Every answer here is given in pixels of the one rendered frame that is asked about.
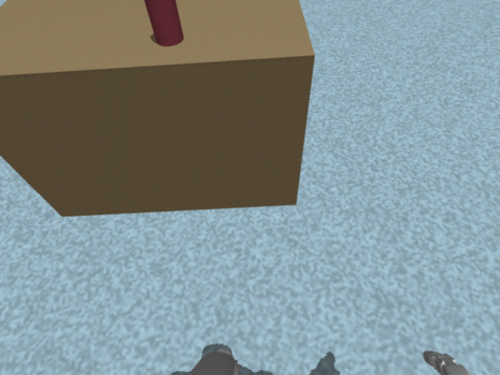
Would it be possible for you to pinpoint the bottle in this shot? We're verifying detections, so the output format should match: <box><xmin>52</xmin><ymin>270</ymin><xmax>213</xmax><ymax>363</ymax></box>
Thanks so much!
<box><xmin>145</xmin><ymin>0</ymin><xmax>184</xmax><ymax>47</ymax></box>

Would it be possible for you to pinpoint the right robot hand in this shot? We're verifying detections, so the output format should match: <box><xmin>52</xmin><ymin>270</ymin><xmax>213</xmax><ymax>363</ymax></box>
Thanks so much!
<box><xmin>423</xmin><ymin>351</ymin><xmax>470</xmax><ymax>375</ymax></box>

